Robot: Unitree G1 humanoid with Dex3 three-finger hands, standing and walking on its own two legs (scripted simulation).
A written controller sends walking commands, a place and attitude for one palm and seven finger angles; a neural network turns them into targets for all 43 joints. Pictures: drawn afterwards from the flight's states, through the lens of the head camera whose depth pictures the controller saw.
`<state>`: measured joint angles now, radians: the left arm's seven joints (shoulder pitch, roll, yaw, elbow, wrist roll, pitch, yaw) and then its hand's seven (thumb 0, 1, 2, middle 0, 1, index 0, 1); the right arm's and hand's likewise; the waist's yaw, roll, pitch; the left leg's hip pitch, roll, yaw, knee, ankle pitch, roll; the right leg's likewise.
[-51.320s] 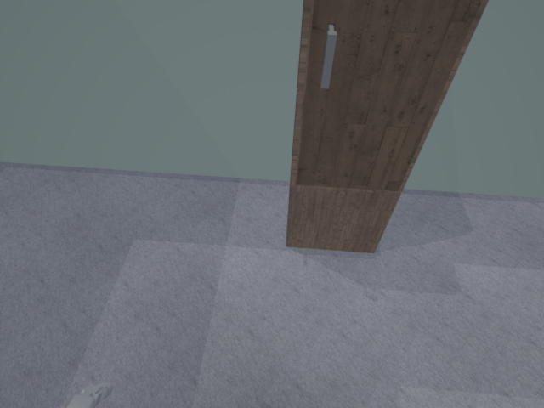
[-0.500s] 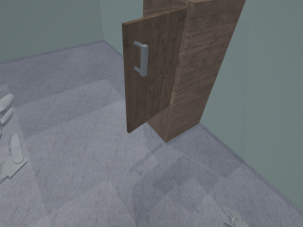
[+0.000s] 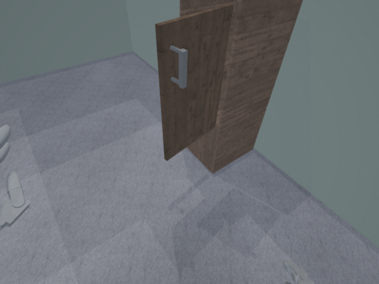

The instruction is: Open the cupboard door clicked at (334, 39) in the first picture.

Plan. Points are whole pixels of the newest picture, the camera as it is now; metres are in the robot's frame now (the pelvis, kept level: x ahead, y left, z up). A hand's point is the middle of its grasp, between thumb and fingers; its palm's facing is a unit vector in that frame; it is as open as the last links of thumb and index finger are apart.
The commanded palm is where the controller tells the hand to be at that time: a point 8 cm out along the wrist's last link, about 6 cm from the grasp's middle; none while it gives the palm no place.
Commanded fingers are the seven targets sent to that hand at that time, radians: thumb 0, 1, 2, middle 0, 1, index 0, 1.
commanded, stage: let the arm hang, fingers relaxed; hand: left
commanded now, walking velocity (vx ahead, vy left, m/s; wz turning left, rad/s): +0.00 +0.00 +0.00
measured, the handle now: (178, 67) +0.73 +0.07 +0.12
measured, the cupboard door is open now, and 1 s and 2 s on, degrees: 99 99 99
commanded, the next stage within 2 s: look to check the result in 1.14 s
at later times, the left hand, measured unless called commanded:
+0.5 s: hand out of the picture +0.01 +0.20 -0.16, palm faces +0.08 -0.97 -0.24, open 7.0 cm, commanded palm none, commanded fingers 0.00 0.90 0.90 -0.20 -0.30 -0.20 -0.30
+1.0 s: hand out of the picture +0.04 +0.22 -0.15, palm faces +0.07 -0.95 -0.29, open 7.4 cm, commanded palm none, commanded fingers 0.00 0.90 0.90 -0.20 -0.30 -0.20 -0.30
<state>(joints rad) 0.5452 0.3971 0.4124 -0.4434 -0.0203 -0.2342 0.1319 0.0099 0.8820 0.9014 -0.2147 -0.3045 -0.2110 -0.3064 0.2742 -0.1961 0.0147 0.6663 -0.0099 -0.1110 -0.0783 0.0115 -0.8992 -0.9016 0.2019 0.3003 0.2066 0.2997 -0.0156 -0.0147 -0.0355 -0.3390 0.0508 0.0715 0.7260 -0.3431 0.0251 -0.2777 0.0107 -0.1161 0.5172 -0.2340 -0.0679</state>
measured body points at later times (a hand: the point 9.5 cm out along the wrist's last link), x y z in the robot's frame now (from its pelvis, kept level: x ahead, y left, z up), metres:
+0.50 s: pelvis -0.01 +0.00 +0.00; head +0.01 -0.01 +0.45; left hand +0.01 +0.25 -0.14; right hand +0.01 -0.23 -0.16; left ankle +0.02 +0.13 -0.73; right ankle +0.04 -0.11 -0.73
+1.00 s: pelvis +0.00 +0.00 +0.01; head +0.01 -0.01 +0.46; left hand +0.04 +0.27 -0.13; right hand +0.05 -0.25 -0.15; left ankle +0.02 +0.13 -0.73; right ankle +0.04 -0.11 -0.73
